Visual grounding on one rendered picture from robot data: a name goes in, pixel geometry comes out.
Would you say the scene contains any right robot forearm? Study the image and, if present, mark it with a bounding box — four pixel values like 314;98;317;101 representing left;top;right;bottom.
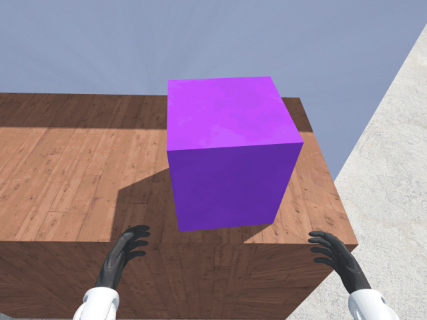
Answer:
348;289;399;320

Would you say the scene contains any robot right hand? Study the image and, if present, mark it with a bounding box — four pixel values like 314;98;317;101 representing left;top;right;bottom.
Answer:
308;231;372;294

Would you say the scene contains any carton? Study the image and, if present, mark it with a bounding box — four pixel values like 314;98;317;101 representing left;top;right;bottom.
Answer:
167;76;304;232

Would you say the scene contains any left robot forearm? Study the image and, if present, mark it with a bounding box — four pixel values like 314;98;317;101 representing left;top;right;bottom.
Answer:
73;287;119;320

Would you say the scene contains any robot left hand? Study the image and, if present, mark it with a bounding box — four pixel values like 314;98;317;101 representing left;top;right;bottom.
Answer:
94;225;150;290

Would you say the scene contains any pedestal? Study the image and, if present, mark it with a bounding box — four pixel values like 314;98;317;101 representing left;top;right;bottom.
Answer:
0;93;359;320

